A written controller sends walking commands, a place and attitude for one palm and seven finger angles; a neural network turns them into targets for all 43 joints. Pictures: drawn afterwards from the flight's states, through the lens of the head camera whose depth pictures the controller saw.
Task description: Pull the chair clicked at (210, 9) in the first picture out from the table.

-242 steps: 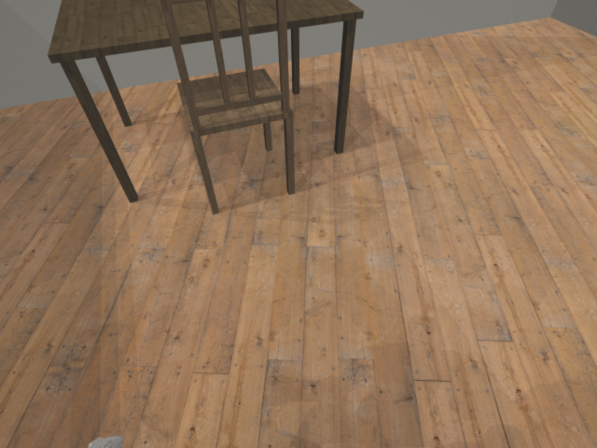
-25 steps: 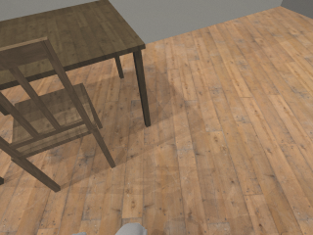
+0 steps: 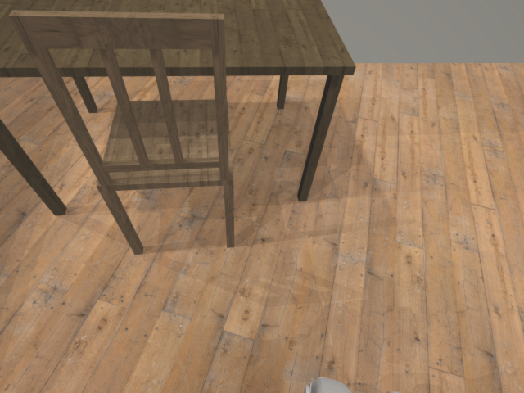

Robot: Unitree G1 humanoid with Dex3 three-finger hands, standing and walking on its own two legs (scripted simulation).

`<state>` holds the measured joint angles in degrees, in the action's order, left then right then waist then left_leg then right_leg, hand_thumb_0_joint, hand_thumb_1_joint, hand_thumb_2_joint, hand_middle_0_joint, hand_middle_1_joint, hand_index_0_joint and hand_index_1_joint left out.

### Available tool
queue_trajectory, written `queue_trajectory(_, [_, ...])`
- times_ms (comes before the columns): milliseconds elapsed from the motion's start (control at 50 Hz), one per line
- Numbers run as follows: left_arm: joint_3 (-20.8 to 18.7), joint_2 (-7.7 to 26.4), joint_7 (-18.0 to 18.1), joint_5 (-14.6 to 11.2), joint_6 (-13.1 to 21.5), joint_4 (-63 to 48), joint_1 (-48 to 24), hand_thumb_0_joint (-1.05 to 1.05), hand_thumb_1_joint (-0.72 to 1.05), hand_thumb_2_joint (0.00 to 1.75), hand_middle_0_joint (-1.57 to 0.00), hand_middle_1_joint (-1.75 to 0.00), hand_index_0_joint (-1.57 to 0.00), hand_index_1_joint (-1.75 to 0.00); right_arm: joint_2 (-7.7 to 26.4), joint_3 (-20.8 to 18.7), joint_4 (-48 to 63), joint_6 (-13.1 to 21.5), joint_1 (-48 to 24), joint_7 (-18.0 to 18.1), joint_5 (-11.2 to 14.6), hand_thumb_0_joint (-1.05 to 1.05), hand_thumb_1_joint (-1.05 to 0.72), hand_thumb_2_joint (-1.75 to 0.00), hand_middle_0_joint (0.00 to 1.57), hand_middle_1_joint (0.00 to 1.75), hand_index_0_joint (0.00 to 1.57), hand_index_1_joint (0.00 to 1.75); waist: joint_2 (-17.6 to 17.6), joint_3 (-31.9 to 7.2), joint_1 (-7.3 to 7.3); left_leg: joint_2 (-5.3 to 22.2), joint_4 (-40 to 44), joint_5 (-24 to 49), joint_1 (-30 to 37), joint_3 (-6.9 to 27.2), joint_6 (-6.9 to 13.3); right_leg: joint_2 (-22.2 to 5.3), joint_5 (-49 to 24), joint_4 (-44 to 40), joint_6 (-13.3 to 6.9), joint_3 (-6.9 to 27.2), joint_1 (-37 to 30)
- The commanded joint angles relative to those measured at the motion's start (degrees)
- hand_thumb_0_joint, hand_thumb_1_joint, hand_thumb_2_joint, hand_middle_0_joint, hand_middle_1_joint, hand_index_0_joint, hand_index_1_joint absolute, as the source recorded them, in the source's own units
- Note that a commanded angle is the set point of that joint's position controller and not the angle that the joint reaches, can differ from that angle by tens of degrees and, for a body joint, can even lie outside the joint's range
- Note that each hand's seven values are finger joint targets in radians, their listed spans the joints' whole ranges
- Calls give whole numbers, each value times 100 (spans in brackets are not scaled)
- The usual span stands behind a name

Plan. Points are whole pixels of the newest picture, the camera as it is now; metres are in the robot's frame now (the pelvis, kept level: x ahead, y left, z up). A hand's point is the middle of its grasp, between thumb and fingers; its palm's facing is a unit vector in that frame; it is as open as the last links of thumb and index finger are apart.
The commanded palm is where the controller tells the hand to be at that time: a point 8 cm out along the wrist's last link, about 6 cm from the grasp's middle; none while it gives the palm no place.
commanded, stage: turn to face it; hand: left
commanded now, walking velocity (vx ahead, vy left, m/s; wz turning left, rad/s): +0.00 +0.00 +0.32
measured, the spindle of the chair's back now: (128, 114) +0.70 +0.38 -0.06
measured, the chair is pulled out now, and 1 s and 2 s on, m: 0.00 0.00 0.00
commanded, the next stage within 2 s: take the last steps up to it in 0.24 s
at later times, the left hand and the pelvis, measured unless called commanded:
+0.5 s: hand out of the picture +0.01 +0.15 -0.15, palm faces +0.22 -0.95 -0.24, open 7.3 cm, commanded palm none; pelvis -0.01 -0.04 +0.00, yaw +11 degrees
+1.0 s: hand out of the picture +0.03 +0.25 -0.18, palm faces +0.27 -0.95 -0.17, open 7.4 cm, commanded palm none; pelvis +0.06 +0.07 +0.00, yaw +13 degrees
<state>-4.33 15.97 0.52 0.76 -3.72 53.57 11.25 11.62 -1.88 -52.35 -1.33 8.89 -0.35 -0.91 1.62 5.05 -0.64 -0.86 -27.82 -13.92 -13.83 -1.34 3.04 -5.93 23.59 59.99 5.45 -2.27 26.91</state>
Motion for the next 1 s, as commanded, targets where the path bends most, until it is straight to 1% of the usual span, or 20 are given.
queue_trajectory(0, [-21,268,53,-10,145,-515,-177,0,90,90,-20,-30,-20,-30,1202,-371,248,57,324,101,-28,0,-90,-90,20,30,20,30,-844,-721,242,1462,908,2112,842,1548,776,80,80,-548,9,127,183])
queue_trajectory(120, [46,141,104,-48,219,-505,-40,0,90,90,-20,-30,-20,-30,1144,-378,167,5,300,93,-54,0,-90,-90,20,30,20,30,-1079,-694,169,1321,678,2292,368,1855,720,389,-2,-1959,-173,49,-829])
queue_trajectory(180, [29,285,147,-44,336,-362,375,0,90,90,-20,-30,-20,-30,947,-340,135,22,264,69,24,0,-90,-90,20,30,20,30,-619,-876,-69,916,115,1792,-222,1670,292,257,-1262,-3778,-252,128,-2086])
queue_trajectory(200, [-28,608,181,20,405,-345,457,0,90,90,-20,-30,-20,-30,665,-299,136,39,392,41,76,0,-90,-90,20,30,20,30,315,-1013,-55,432,-651,666,-955,1113,-86,-679,-1637,-4230,-515,1027,-2767])
queue_trajectory(220, [-70,971,186,69,429,-360,479,0,90,90,-20,-30,-20,-30,423,-242,281,39,333,23,73,0,-90,-90,20,30,20,30,1317,-830,-91,-250,-1606,-1471,-1594,364,-404,-1834,-2566,-4340,-1148,1963,-2691])
queue_trajectory(240, [-102,936,192,28,431,-388,511,0,90,90,-20,-30,-20,-30,687,-333,278,-93,220,60,12,0,-90,-90,20,30,20,30,1392,-781,-165,-53,-2549,-1961,-1408,578,-399,-2065,-2735,-4425,-1483,1992,-1971])
queue_trajectory(280, [-21,626,186,31,402,-445,18,0,90,90,-20,-30,-20,-30,624,-363,40,-181,234,20,0,0,-90,-90,20,30,20,30,624,-264,79,67,-3657,-1362,-1482,574,-429,-1453,-2270,-4401,-1495,1386,-1412])
queue_trajectory(320, [24,458,166,38,433,-478,-127,0,90,90,-20,-30,-20,-30,549,-335,-123,-179,463,-19,-6,0,-90,-90,20,30,20,30,573,-343,173,139,-3800,-930,-1444,411,-507,-1113,-2329,-4292,-1325,763,-1496])
queue_trajectory(440, [-44,509,97,72,569,-55,769,0,90,90,-20,-30,-20,-30,550,-304,-60,-99,11,-120,-69,0,-90,-90,20,30,20,30,679,-119,-241,417,-2984,-745,-1838,145,-576,-1334,-91,-4943,-1299,1083,-2079])
queue_trajectory(560, [-53,631,36,133,623,347,1233,0,90,90,-20,-30,-20,-30,359,-191,11,55,-288,-180,-31,0,-90,-90,20,30,20,30,769,-238,-379,370,-1511,-1019,-1318,-181,-417,-1402,-59,-4959,-1370,946,-2242])
queue_trajectory(620, [-56,641,18,110,583,435,1005,0,90,90,-20,-30,-20,-30,290,-137,-137,146,216,-155,-21,0,-90,-90,20,30,20,30,855,-312,-118,205,-360,-652,-145,-484,-324,-1130,-13,-4630,-1190,464,-1611])
queue_trajectory(640, [-49,614,9,87,560,476,886,0,90,90,-20,-30,-20,-30,289,-139,-277,178,571,-130,-19,0,-90,-90,20,30,20,30,735,-339,78,111,193,-301,624,-681,-318,-961,305,-4412,-1030,199,-1132])
queue_trajectory(660, [-17,467,-11,62,522,471,806,0,90,90,-20,-30,-20,-30,505,-167,-429,222,992,-72,-12,0,-90,-90,20,30,20,30,156,-405,273,200,521,-386,1455,-555,-320,-731,502,-3922,-865,-44,-528])
queue_trajectory(680, [57,151,-49,37,475,388,774,0,90,90,-20,-30,-20,-30,921,-264,-545,251,1454,-10,-60,0,-90,-90,20,30,20,30,-1040,-414,485,1171,997,-1348,2058,818,7,-211,712,-2673,-589,-501,442])
queue_trajectory(700, [146,-168,-70,50,476,176,553,0,90,90,-20,-30,-20,-30,1414,-360,-617,241,1942,41,-79,0,-90,-90,20,30,20,30,-1972,-218,670,2257,1870,-2157,1954,2286,527,270,1027,-1211,-435,-862,1207])
queue_trajectory(720, [133,-53,-48,108,471,59,172,0,90,90,-20,-30,-20,-30,1363,-344,-664,237,1904,76,-72,0,-90,-90,20,30,20,30,-1704,69,709,2408,2107,-2504,1410,2559,736,106,950,-429,-544,-300,1375])
queue_trajectory(760, [91,19,-118,94,486,238,173,0,90,90,-20,-30,-20,-30,908,-193,-572,291,1336,130,-41,0,-90,-90,20,30,20,30,-1128,482,404,2067,2115,-1986,815,1917,701,-154,95,239,-594,-9,1380])
queue_trajectory(820, [131,-147,-162,85,485,552,708,0,90,90,-20,-30,-20,-30,550,-68,-586,474,1160,168,10,0,-90,-90,20,30,20,30,-836,172,80,1513,1909,474,1042,760,536,-145,-797,233,-459,-78,1003])
queue_trajectory(880, [123,-159,-134,72,431,568,671,0,90,90,-20,-30,-20,-30,456,-68,-733,567,1381,204,50,0,-90,-90,20,30,20,30,-642,112,9,1536,1847,1750,1244,485,637,-147,-1045,177,-342,-59,1094])
queue_trajectory(980, [127,-246,-150,44,427,304,-88,0,90,90,-20,-30,-20,-30,388,-74,-1026,607,1774,251,24,0,-90,-90,20,30,20,30,-697,361,116,1618,1752,2446,1560,343,699,-164,-1205,-657,-367,-145,1369])
